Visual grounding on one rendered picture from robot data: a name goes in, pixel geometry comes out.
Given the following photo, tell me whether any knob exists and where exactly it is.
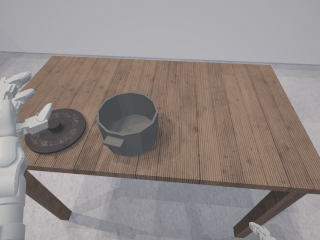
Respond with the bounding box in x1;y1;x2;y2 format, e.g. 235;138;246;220
48;119;62;132

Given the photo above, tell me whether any robot left forearm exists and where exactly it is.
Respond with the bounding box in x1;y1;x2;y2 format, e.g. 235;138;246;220
0;136;28;240

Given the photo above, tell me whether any table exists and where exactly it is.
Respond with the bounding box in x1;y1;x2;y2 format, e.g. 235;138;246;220
17;56;320;238

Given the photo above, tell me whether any right robot hand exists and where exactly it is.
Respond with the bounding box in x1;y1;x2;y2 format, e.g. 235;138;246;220
249;222;276;240

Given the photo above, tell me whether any pot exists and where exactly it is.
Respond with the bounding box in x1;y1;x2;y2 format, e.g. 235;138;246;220
96;90;159;157

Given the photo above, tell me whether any left robot hand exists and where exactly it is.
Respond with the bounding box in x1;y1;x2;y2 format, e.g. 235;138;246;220
0;71;53;138

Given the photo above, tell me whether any lid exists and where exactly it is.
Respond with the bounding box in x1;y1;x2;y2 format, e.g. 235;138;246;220
24;108;86;154

